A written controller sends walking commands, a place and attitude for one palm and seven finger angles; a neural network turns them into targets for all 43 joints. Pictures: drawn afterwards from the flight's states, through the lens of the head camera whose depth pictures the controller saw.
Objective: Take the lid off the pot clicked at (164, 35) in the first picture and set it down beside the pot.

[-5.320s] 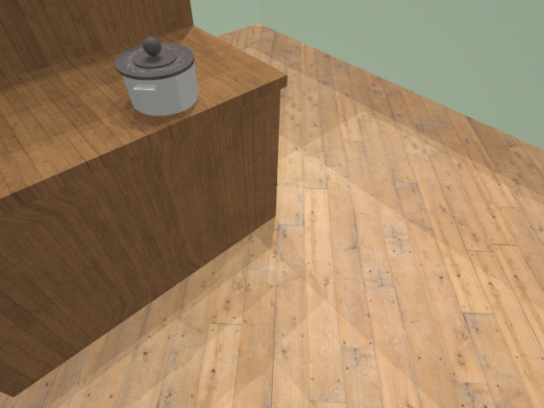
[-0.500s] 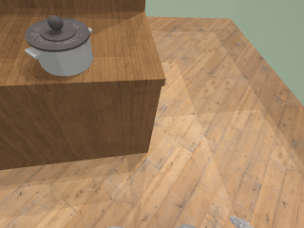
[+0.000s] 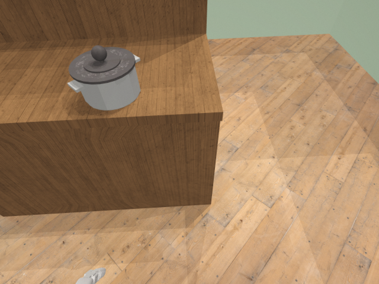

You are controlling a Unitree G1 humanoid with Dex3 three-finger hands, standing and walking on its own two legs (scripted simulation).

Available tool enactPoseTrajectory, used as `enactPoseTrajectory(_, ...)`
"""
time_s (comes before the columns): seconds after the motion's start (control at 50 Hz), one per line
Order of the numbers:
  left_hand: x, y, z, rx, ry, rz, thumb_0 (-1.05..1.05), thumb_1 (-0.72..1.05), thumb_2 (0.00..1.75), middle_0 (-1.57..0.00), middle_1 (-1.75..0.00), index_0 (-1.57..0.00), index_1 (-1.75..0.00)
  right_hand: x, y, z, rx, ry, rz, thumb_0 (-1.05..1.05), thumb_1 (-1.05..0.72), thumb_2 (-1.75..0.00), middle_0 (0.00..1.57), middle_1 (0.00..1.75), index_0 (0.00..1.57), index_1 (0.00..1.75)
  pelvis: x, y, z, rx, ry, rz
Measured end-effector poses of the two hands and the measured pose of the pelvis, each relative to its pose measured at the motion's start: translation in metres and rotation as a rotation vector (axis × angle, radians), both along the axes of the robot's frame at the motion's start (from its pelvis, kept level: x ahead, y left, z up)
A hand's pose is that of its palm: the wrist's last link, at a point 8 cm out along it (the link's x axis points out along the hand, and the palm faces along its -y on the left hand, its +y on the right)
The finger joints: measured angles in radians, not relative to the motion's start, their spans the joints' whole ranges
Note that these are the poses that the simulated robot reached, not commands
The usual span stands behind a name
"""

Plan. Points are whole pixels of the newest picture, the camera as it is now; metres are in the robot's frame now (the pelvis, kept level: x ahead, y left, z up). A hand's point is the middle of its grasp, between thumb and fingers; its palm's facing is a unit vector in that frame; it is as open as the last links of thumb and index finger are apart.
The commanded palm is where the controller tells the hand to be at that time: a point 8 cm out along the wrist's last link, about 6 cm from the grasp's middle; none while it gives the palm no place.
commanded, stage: take the last steps up to it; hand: left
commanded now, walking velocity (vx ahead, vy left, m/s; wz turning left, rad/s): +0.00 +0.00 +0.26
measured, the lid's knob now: (99, 53) +0.71 +0.29 +0.12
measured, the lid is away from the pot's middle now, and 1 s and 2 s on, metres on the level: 0.00 0.00 0.00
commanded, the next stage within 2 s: come to a stop and stand still in 0.92 s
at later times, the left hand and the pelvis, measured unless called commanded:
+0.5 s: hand out of the picture -0.08 +0.21 -0.15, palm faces +0.27 -0.93 -0.23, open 7.4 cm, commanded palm none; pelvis +0.03 +0.04 +0.01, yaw +9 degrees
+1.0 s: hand (90, 225) +0.30 +0.30 -0.16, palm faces +0.11 -0.97 -0.21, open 7.4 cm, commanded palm none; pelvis +0.21 +0.10 -0.01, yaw +7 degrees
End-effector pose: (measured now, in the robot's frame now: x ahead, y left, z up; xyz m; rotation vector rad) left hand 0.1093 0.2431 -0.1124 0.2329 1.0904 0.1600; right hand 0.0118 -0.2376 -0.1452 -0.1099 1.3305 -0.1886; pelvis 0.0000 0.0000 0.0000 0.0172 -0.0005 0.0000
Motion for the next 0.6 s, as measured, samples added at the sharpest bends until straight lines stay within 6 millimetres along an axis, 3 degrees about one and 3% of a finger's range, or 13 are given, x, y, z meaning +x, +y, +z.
enactPoseTrajectory(0.2,-0.06,-0.023,0.005,-0.022,0.061,0.121,0.0,0.9,0.9,-0.2,-0.3,-0.2,-0.3,0.016,-0.028,0.005,-0.001,0.037,0.084,0.01,-0.91,-0.9,0.19,0.3,0.2,0.3,-0.002,-0.018,0.01,0.007,-0.015,0.096)
enactPoseTrajectory(0.32,-0.115,-0.017,0.001,-0.048,0.144,0.23,0.0,0.91,0.9,-0.2,-0.3,-0.21,-0.3,0.051,-0.022,0.014,-0.015,0.025,0.179,0.01,-0.91,-0.9,0.19,0.3,0.19,0.3,0.005,-0.009,0.015,0.009,-0.008,0.135)
enactPoseTrajectory(0.4,-0.159,-0.006,-0.002,-0.064,0.25,0.299,0.0,0.91,0.9,-0.2,-0.3,-0.2,-0.3,0.093,-0.001,0.022,-0.02,-0.033,0.242,0.01,-0.91,-0.9,0.19,0.3,0.19,0.3,0.014,0.007,0.016,0.008,-0.002,0.152)
enactPoseTrajectory(0.48,-0.194,0.01,-0.007,-0.087,0.363,0.357,0.0,0.91,0.9,-0.2,-0.3,-0.2,-0.3,0.143,0.036,0.029,-0.018,-0.115,0.307,0.01,-0.91,-0.9,0.19,0.3,0.19,0.3,0.026,0.03,0.014,0.0,0.006,0.164)
enactPoseTrajectory(0.56,-0.208,0.036,-0.023,-0.117,0.455,0.387,0.0,0.91,0.9,-0.2,-0.3,-0.2,-0.3,0.184,0.078,0.027,-0.029,-0.217,0.348,0.01,-0.91,-0.9,0.19,0.3,0.19,0.3,0.045,0.064,-0.001,-0.03,0.011,0.163)
enactPoseTrajectory(0.6,-0.2,0.051,-0.028,-0.119,0.488,0.374,0.01,0.91,0.9,-0.2,-0.3,-0.2,-0.3,0.191,0.096,0.026,-0.027,-0.24,0.334,0.0,-0.91,-0.9,0.19,0.3,0.19,0.3,0.053,0.075,-0.003,-0.015,0.006,0.153)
